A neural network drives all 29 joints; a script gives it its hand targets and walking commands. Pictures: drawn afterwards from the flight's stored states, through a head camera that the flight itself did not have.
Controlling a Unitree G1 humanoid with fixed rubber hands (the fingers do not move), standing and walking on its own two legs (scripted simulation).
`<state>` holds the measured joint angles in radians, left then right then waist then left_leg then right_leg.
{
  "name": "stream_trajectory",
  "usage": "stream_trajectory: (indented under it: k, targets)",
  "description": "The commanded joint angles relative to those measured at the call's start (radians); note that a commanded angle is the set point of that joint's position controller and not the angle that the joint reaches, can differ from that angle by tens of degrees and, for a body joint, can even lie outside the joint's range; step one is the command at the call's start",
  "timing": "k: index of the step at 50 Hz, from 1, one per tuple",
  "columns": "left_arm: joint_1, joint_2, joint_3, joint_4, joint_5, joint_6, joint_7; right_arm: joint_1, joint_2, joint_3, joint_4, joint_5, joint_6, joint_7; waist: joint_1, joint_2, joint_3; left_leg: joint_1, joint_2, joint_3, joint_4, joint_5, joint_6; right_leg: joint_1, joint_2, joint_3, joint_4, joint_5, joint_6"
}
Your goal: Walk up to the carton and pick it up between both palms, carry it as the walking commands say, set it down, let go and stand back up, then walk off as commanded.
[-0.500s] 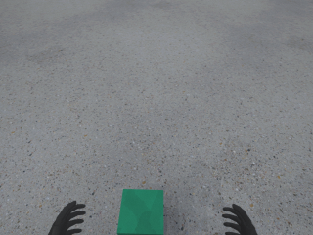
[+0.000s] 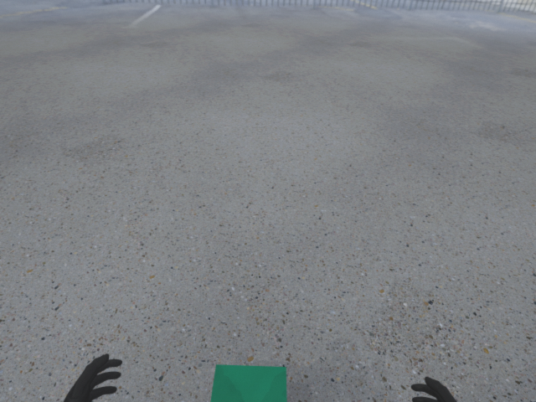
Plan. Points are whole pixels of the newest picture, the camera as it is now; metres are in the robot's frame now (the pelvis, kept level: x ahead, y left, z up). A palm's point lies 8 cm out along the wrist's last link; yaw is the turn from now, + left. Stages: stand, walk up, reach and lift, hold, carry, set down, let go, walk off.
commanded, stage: stand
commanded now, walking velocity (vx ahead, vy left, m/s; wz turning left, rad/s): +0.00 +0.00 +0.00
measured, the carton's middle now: out of the picture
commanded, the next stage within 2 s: walk off in 1.36 s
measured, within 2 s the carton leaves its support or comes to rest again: neither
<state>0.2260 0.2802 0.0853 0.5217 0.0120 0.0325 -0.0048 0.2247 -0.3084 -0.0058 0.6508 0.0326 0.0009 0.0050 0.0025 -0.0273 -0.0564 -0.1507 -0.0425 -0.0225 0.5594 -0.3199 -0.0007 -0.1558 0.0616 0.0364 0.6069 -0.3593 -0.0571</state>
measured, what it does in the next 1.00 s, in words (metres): stands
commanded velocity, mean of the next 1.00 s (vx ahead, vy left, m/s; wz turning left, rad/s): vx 0.00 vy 0.00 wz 0.00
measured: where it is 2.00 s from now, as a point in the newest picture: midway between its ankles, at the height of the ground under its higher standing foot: outside the picture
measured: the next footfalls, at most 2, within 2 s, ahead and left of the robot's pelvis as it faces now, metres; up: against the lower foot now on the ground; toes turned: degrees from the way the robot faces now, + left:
left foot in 2.00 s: -0.06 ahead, +0.14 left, +0.00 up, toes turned -1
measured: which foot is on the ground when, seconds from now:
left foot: down 0.00-1.00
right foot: down 0.00-1.00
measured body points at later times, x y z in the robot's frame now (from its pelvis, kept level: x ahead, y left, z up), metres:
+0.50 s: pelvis -0.01 +0.01 +0.00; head -0.07 +0.01 +0.45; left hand +0.15 +0.28 -0.06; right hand +0.15 -0.27 -0.07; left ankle -0.01 +0.12 -0.73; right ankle -0.02 -0.08 -0.73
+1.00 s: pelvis -0.01 +0.01 +0.00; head -0.07 +0.01 +0.45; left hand +0.14 +0.29 -0.07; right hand +0.14 -0.27 -0.07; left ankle -0.01 +0.12 -0.73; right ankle -0.02 -0.08 -0.73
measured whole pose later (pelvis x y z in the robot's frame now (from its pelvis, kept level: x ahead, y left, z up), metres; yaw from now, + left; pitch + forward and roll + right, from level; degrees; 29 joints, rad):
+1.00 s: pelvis -0.01 +0.01 +0.00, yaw +0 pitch -6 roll +1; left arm 0.26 0.28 0.09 0.61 0.01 -0.01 0.00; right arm 0.22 -0.32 -0.01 0.68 0.03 -0.02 0.00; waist 0.00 -0.02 -0.04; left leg -0.17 -0.04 -0.02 0.58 -0.31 0.01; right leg -0.16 0.06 0.04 0.61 -0.34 -0.06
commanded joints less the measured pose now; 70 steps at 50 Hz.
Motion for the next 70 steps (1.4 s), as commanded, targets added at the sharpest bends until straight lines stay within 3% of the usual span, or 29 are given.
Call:
stream_trajectory:
  k: [1, 2, 7, 12, 13, 14, 17, 18, 24, 25, 27, 28, 30, 31, 37, 38, 41, 46, 47, 48, 50, 53, 54, 56, 61, 63, 64, 69, 70]
  targets:
    - [-0.033, 0.221, 0.044, 0.009, 0.020, -0.074, 0.014, -0.089, -0.185, -0.066, -0.041, -0.087, -0.054, -0.016, 0.020, 0.052, -0.007, -0.086, 0.084, -0.116, -0.068, 0.194, 0.054, -0.082, -0.125, 0.183, -0.226, 0.223, 0.018]
    - [-0.039, 0.219, 0.045, 0.011, 0.026, -0.076, 0.014, -0.088, -0.175, -0.063, -0.035, -0.077, -0.054, -0.019, 0.008, 0.009, 0.008, -0.078, 0.086, -0.126, -0.064, 0.212, 0.056, -0.102, -0.134, 0.196, -0.233, 0.237, 0.023]
    - [-0.029, 0.226, 0.042, 0.026, 0.025, -0.086, 0.021, -0.062, -0.186, -0.062, -0.027, -0.078, -0.052, -0.014, 0.005, -0.007, 0.009, -0.062, 0.084, -0.120, -0.055, 0.200, 0.048, -0.110, -0.149, 0.219, -0.255, 0.231, 0.033]
    - [-0.016, 0.243, 0.049, 0.039, 0.024, -0.088, 0.019, -0.085, -0.206, -0.073, -0.036, -0.073, -0.054, -0.018, -0.005, 0.053, 0.022, -0.082, 0.081, -0.131, -0.061, 0.203, 0.058, -0.103, -0.135, 0.209, -0.230, 0.270, 0.025]
    - [-0.008, 0.237, 0.049, 0.045, 0.018, -0.088, 0.019, -0.085, -0.190, -0.066, -0.030, -0.073, -0.054, -0.016, 0.011, 0.019, 0.057, -0.096, 0.080, -0.126, -0.045, 0.229, 0.061, -0.096, -0.140, 0.211, -0.247, 0.316, 0.043]
    - [-0.020, 0.236, 0.042, 0.047, 0.013, -0.093, 0.018, -0.086, -0.192, -0.071, -0.029, -0.074, -0.051, -0.019, 0.006, 0.002, 0.043, -0.096, 0.091, -0.135, -0.052, 0.215, 0.060, -0.098, -0.149, 0.218, -0.238, 0.306, 0.012]
    - [-0.033, 0.227, 0.040, 0.046, 0.020, -0.097, 0.014, -0.062, -0.185, -0.069, -0.025, -0.072, -0.056, -0.022, -0.007, 0.033, 0.031, -0.060, 0.099, -0.149, -0.078, 0.186, 0.059, -0.112, -0.139, 0.220, -0.227, 0.239, 0.006]
    - [-0.016, 0.231, 0.044, 0.047, 0.017, -0.095, 0.017, -0.087, -0.178, -0.062, -0.028, -0.066, -0.057, -0.018, 0.010, 0.047, 0.022, -0.060, 0.097, -0.138, -0.061, 0.239, 0.068, -0.105, -0.133, 0.196, -0.226, 0.313, 0.018]
    - [-0.023, 0.232, 0.041, 0.062, 0.018, -0.094, 0.020, -0.095, -0.179, -0.058, -0.029, -0.066, -0.055, -0.025, 0.002, 0.020, 0.027, -0.076, 0.097, -0.140, -0.047, 0.244, 0.073, -0.084, -0.154, 0.207, -0.227, 0.357, 0.021]
    - [-0.010, 0.229, 0.038, 0.069, 0.017, -0.093, 0.020, -0.108, -0.189, -0.067, -0.030, -0.073, -0.057, -0.027, 0.005, -0.009, 0.040, -0.066, 0.092, -0.132, -0.046, 0.242, 0.063, -0.095, -0.148, 0.207, -0.245, 0.343, 0.023]
    - [-0.042, 0.215, 0.039, 0.056, 0.018, -0.100, 0.015, -0.099, -0.192, -0.064, -0.018, -0.075, -0.057, -0.027, 0.008, 0.064, 0.029, -0.060, 0.103, -0.142, -0.065, 0.228, 0.070, -0.106, -0.151, 0.216, -0.243, 0.259, -0.003]
    - [-0.061, 0.218, 0.040, 0.047, 0.016, -0.097, 0.012, -0.100, -0.191, -0.062, -0.021, -0.078, -0.061, -0.031, 0.008, 0.039, 0.077, -0.087, 0.107, -0.155, -0.089, 0.202, 0.070, -0.127, -0.139, 0.203, -0.228, 0.208, 0.001]
    - [-0.007, 0.225, 0.042, 0.068, 0.013, -0.100, 0.015, -0.090, -0.181, -0.057, -0.022, -0.069, -0.057, -0.022, 0.016, 0.015, 0.063, -0.086, 0.105, -0.145, -0.067, 0.224, 0.075, -0.096, -0.157, 0.217, -0.238, 0.302, 0.016]
    - [-0.014, 0.235, 0.044, 0.064, 0.019, -0.096, 0.016, -0.099, -0.200, -0.062, -0.023, -0.072, -0.055, -0.023, 0.013, 0.043, 0.061, -0.088, 0.101, -0.143, -0.063, 0.215, 0.075, -0.094, -0.150, 0.220, -0.239, 0.304, -0.001]
    - [-0.021, 0.245, 0.042, 0.077, 0.020, -0.103, 0.014, -0.092, -0.199, -0.066, -0.021, -0.075, -0.059, -0.026, 0.005, 0.003, 0.101, -0.094, 0.089, -0.142, -0.064, 0.198, 0.067, -0.106, -0.165, 0.239, -0.262, 0.250, 0.012]
    - [-0.025, 0.243, 0.041, 0.075, 0.018, -0.104, 0.014, -0.102, -0.193, -0.062, -0.017, -0.071, -0.058, -0.026, 0.006, 0.040, 0.100, -0.069, 0.092, -0.145, -0.068, 0.200, 0.074, -0.137, -0.155, 0.238, -0.257, 0.247, -0.001]
    - [-0.033, 0.237, 0.042, 0.078, 0.016, -0.101, 0.010, -0.095, -0.188, -0.057, -0.008, -0.072, -0.061, -0.028, 0.007, 0.041, 0.125, -0.090, 0.104, -0.162, -0.096, 0.196, 0.067, -0.118, -0.148, 0.224, -0.245, 0.222, -0.004]
    - [-0.021, 0.233, 0.035, 0.095, 0.013, -0.105, 0.011, -0.097, -0.198, -0.063, -0.003, -0.065, -0.061, -0.023, -0.001, 0.011, 0.100, -0.062, 0.094, -0.135, -0.058, 0.227, 0.071, -0.115, -0.163, 0.231, -0.268, 0.300, 0.027]
    - [-0.021, 0.243, 0.040, 0.083, 0.010, -0.109, 0.012, -0.083, -0.179, -0.052, 0.000, -0.069, -0.061, -0.025, 0.007, 0.013, 0.093, -0.056, 0.105, -0.154, -0.072, 0.202, 0.082, -0.121, -0.157, 0.230, -0.258, 0.255, -0.002]
    - [-0.021, 0.245, 0.034, 0.096, 0.014, -0.108, 0.011, -0.105, -0.194, -0.058, 0.002, -0.068, -0.062, -0.021, 0.005, 0.058, 0.122, -0.068, 0.102, -0.143, -0.086, 0.202, 0.069, -0.129, -0.153, 0.223, -0.257, 0.257, 0.007]
    - [-0.018, 0.258, 0.045, 0.100, 0.015, -0.107, 0.013, -0.094, -0.210, -0.066, 0.000, -0.063, -0.056, -0.022, 0.010, 0.013, 0.116, -0.089, 0.091, -0.126, -0.081, 0.211, 0.063, -0.094, -0.169, 0.231, -0.248, 0.334, 0.033]
    - [-0.018, 0.250, 0.041, 0.108, 0.016, -0.104, 0.019, -0.101, -0.203, -0.062, 0.014, -0.065, -0.056, -0.024, 0.023, -0.003, 0.076, -0.068, 0.094, -0.132, -0.060, 0.258, 0.060, -0.050, -0.174, 0.227, -0.238, 0.395, 0.026]
    - [-0.011, 0.254, 0.045, 0.107, 0.011, -0.104, 0.021, -0.107, -0.202, -0.055, 0.017, -0.057, -0.057, -0.023, 0.019, 0.046, 0.093, -0.078, 0.094, -0.134, -0.066, 0.241, 0.060, -0.056, -0.178, 0.237, -0.239, 0.399, 0.036]
    - [-0.025, 0.247, 0.041, 0.110, 0.015, -0.106, 0.019, -0.112, -0.193, -0.057, 0.015, -0.065, -0.058, -0.029, 0.011, 0.003, 0.097, -0.062, 0.105, -0.143, -0.078, 0.218, 0.064, -0.084, -0.176, 0.242, -0.257, 0.291, 0.011]
    - [-0.019, 0.255, 0.038, 0.120, 0.012, -0.103, 0.016, -0.107, -0.221, -0.058, 0.033, -0.057, -0.055, -0.020, 0.009, 0.059, 0.116, -0.057, 0.102, -0.135, -0.081, 0.211, 0.060, -0.102, -0.164, 0.225, -0.262, 0.290, 0.025]
    - [-0.032, 0.244, 0.042, 0.119, 0.020, -0.105, 0.018, -0.112, -0.219, -0.059, 0.043, -0.057, -0.057, -0.024, -0.002, 0.017, 0.123, -0.049, 0.097, -0.135, -0.075, 0.207, 0.061, -0.115, -0.162, 0.235, -0.266, 0.305, 0.016]
    - [-0.034, 0.257, 0.039, 0.125, 0.016, -0.101, 0.018, -0.087, -0.217, -0.057, 0.040, -0.067, -0.056, -0.024, -0.008, 0.048, 0.132, -0.048, 0.107, -0.140, -0.088, 0.202, 0.066, -0.110, -0.166, 0.240, -0.256, 0.273, -0.001]
    - [-0.033, 0.233, 0.028, 0.132, 0.014, -0.101, 0.011, -0.114, -0.216, -0.057, 0.057, -0.068, -0.053, -0.021, 0.000, 0.036, 0.161, -0.056, 0.106, -0.145, -0.098, 0.142, 0.071, -0.146, -0.162, 0.237, -0.288, 0.180, -0.003]
    - [-0.067, 0.239, 0.028, 0.124, 0.016, -0.104, 0.011, -0.096, -0.226, -0.064, 0.050, -0.065, -0.054, -0.021, -0.011, -0.003, 0.133, -0.045, 0.096, -0.138, -0.096, 0.148, 0.060, -0.125, -0.164, 0.234, -0.295, 0.172, 0.002]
